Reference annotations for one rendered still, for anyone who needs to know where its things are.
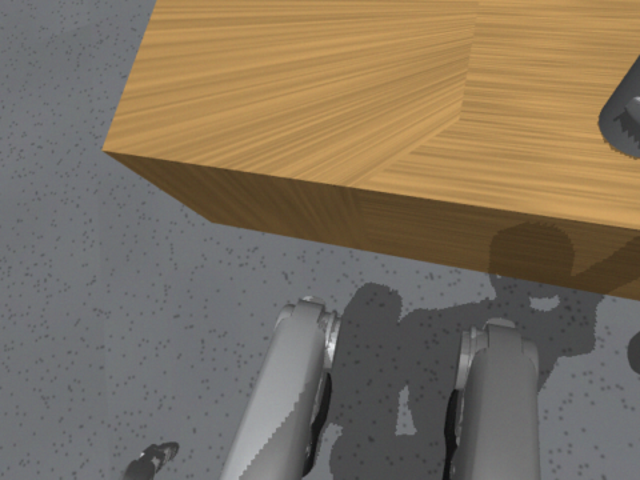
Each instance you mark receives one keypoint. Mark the left robot foot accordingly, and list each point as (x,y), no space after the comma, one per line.
(317,426)

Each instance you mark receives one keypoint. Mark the right robot foot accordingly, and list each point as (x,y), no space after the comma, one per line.
(450,437)

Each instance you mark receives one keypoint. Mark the bottle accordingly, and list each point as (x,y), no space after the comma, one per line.
(615,123)

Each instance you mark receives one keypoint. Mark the left robot hand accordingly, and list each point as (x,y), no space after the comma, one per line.
(150,462)

